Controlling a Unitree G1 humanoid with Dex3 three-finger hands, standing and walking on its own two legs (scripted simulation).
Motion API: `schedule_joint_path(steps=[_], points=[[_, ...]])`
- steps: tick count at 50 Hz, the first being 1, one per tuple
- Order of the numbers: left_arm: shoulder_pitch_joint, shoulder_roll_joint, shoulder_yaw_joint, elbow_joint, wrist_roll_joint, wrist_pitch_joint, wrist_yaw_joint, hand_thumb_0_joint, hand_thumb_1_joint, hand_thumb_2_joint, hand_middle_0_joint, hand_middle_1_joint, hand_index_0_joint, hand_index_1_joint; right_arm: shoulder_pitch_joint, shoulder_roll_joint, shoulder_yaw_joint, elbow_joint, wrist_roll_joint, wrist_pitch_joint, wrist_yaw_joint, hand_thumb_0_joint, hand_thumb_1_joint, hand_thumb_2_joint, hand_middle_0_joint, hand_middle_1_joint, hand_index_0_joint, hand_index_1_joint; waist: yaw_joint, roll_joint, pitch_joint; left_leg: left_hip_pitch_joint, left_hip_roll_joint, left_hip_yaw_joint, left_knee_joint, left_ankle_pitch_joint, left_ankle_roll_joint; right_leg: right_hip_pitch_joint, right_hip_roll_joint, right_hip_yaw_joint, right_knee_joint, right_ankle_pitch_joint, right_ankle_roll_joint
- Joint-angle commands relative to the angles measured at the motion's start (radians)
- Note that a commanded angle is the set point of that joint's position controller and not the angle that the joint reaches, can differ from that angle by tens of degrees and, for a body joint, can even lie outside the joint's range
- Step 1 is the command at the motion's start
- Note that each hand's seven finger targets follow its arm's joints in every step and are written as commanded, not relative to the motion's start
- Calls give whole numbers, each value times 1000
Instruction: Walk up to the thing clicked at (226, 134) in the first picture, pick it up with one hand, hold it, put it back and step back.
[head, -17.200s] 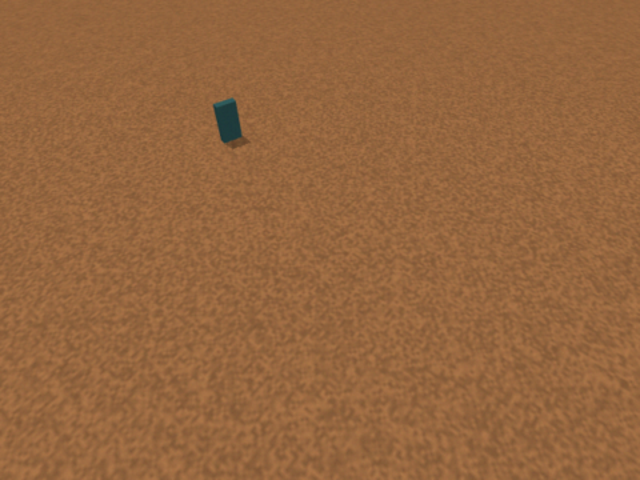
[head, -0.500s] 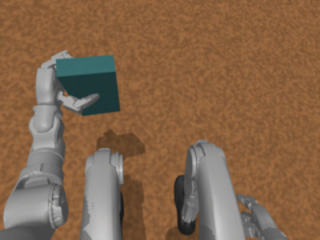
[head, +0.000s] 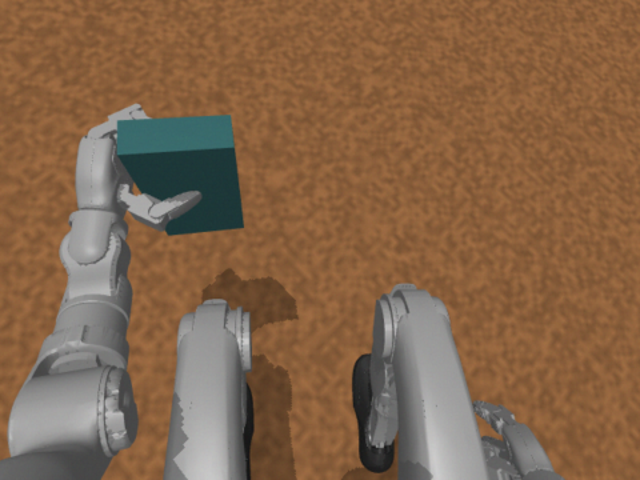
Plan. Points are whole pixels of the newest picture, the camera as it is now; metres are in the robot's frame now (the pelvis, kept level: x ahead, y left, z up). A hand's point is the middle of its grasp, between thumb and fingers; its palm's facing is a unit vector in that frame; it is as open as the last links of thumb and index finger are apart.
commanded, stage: lift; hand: left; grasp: from the side
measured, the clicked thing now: (194, 185) +0.46 +0.14 -0.05
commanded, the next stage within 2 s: hold in 1.08 s
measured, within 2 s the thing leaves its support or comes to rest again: neither
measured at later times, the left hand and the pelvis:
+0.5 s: hand (123, 142) +0.44 +0.18 +0.09, palm faces -0.05 -1.00 -0.03, open 8.8 cm; pelvis +0.01 +0.00 +0.08, yaw +1 degrees
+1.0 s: hand out of the picture +0.41 +0.18 +0.26, palm faces +0.00 -1.00 -0.02, open 8.8 cm; pelvis +0.04 +0.00 +0.23, yaw +1 degrees
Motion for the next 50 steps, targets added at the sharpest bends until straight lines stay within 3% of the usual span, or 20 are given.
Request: schedule_joint_path(steps=[1, 4, 5, 9, 10, 14, 15, 16, 17, 19, 21, 23, 27, 29, 37, 39, 43, 44, 49, 50], points=[[-320, 191, 31, -250, -44, -63, -22, 0, 150, 1342, -1555, -1659, -1571, -1649, 119, -215, -79, -71, 15, -21, -19, 0, -942, -903, 200, 299, 199, 299, 5, 137, -716, 458, -18, 37, -333, 107, 24, 418, 32, -61, -224, 98, -74], [-336, 196, 24, -323, -61, -47, -41, 0, 155, 1336, -1554, -1655, -1571, -1644, 128, -209, -81, -78, 23, -25, -26, 0, -940, -902, 200, 299, 199, 299, 4, 141, -739, 461, -20, 45, -346, 113, 28, 468, 32, -54, -252, 108, -73], [-235, 217, 60, -255, -62, -31, -41, 0, 181, 1341, -1538, -1646, -1563, -1634, 134, -217, -86, -76, 29, -23, -30, 0, -934, -901, 200, 299, 199, 299, 15, 115, -720, 465, -19, 39, -363, 112, 28, 469, 31, -55, -263, 102, -72], [-229, 157, 4, -346, -78, -3, -55, 0, 231, 1345, -1524, -1637, -1551, -1623, 124, -206, -86, -99, 43, -27, -38, 0, -924, -899, 200, 299, 199, 299, 11, 142, -712, 518, -13, 24, -411, 107, 23, 469, 29, -54, -292, 104, -76], [-280, 181, 13, -439, -86, -4, -53, 0, 235, 1344, -1521, -1628, -1546, -1616, 126, -205, -91, -103, 47, -29, -40, 0, -921, -899, 200, 299, 199, 299, 15, 126, -720, 505, -14, 27, -416, 93, 28, 496, 30, -51, -308, 94, -74], [-163, 145, 9, -396, -105, 38, -55, 0, 220, 1334, -1494, -1609, -1522, -1594, 115, -202, -94, -107, 62, -38, -49, 0, -917, -897, 200, 299, 200, 299, 22, 108, -660, 541, -9, 18, -455, 98, 27, 500, 29, -46, -348, 95, -74], [-111, 102, -19, -373, -108, 53, -57, 0, 212, 1340, -1482, -1608, -1511, -1594, 105, -196, -93, -117, 65, -40, -51, 0, -917, -898, 201, 299, 200, 299, 17, 96, -631, 542, -7, 21, -464, 105, 29, 513, 31, -45, -367, 101, -74], [-188, 144, 4, -502, -112, 49, -53, 0, 231, 1332, -1479, -1600, -1507, -1584, 119, -197, -100, -118, 67, -42, -54, 0, -915, -897, 200, 299, 200, 299, 26, 98, -682, 563, -7, 27, -466, 115, 30, 545, 31, -40, -382, 110, -73], [-191, 133, -15, -549, -112, 53, -50, 0, 200, 1320, -1476, -1596, -1505, -1580, 110, -186, -98, -127, 69, -44, -55, 0, -914, -897, 201, 299, 200, 299, 35, 114, -693, 586, -7, 25, -488, 107, 27, 568, 29, -38, -398, 101, -73], [-136, 117, -25, -573, -117, 74, -44, 0, 202, 1309, -1453, -1578, -1484, -1561, 103, -172, -96, -138, 75, -49, -59, 0, -909, -895, 201, 299, 200, 299, 46, 88, -688, 590, -7, 34, -509, 107, 30, 627, 32, -31, -436, 95, -70], [-13, 141, 17, -517, -114, 103, -28, 0, 227, 1316, -1439, -1569, -1469, -1552, 94, -178, -107, -140, 80, -50, -66, 0, -902, -894, 201, 299, 200, 299, 55, 51, -654, 588, -4, 35, -534, 87, 34, 662, 34, -21, -475, 70, -65], [-124, 106, -36, -688, -124, 110, -21, 0, 231, 1305, -1422, -1553, -1452, -1536, 92, -164, -103, -152, 87, -54, -70, 0, -898, -893, 201, 299, 200, 299, 50, 81, -699, 656, -2, 29, -565, 107, 30, 694, 33, -19, -499, 97, -68], [50, 106, -22, -680, -115, 168, 8, 0, 260, 1296, -1405, -1543, -1438, -1523, 87, -166, -111, -154, 103, -58, -85, 0, -895, -891, 201, 299, 200, 299, 69, 77, -653, 754, 2, 7, -641, 152, 21, 729, 34, -29, -550, 137, -69], [27, 73, -58, -751, -116, 180, 19, 0, 256, 1297, -1407, -1548, -1441, -1527, 100, -148, -110, -141, 103, -59, -87, 0, -895, -891, 201, 299, 200, 299, 62, 79, -668, 789, 2, 11, -657, 194, 21, 779, 37, -27, -578, 176, -69], [173, 58, -89, -890, -127, 244, 41, 0, 207, 1280, -1405, -1556, -1446, -1529, 64, -136, -116, -171, 122, -82, -105, 0, -893, -889, 201, 299, 200, 299, 83, 67, -574, 963, 16, -16, -841, 138, 15, 900, 43, -31, -742, 134, -60], [202, 55, -92, -922, -138, 257, 43, 0, 201, 1289, -1403, -1564, -1445, -1536, 70, -129, -112, -172, 125, -88, -112, 0, -892, -889, 201, 299, 200, 299, 78, 63, -573, 1004, 16, -13, -870, 185, 13, 966, 47, -33, -779, 176, -58], [234, 40, -78, -879, -147, 279, 67, 0, 190, 1304, -1417, -1579, -1458, -1554, 74, -108, -103, -154, 127, -104, -120, 0, -892, -889, 201, 300, 200, 300, 72, 16, -473, 1024, 17, 1, -917, 199, 20, 1043, 54, -27, -860, 193, -52], [222, 15, -105, -883, -149, 277, 66, 0, 184, 1304, -1411, -1574, -1451, -1549, 76, -112, -105, -153, 126, -110, -121, 0, -890, -888, 201, 300, 200, 300, 65, 19, -453, 1044, 19, -1, -933, 207, 19, 1050, 53, -26, -872, 206, -52], [271, 28, -98, -816, -133, 267, 55, 0, 154, 1291, -1402, -1562, -1442, -1538, 81, -109, -104, -148, 119, -123, -118, 0, -891, -888, 201, 299, 200, 299, 89, 40, -402, 1142, 25, -6, -1007, 270, 10, 1102, 53, -31, -928, 249, -56], [253, 16, -121, -833, -130, 262, 47, 0, 160, 1293, -1412, -1563, -1449, -1541, 75, -103, -101, -153, 117, -125, -115, 0, -891, -889, 201, 300, 200, 300, 90, 50, -393, 1153, 24, -2, -1026, 251, 10, 1113, 53, -30, -948, 232, -57]])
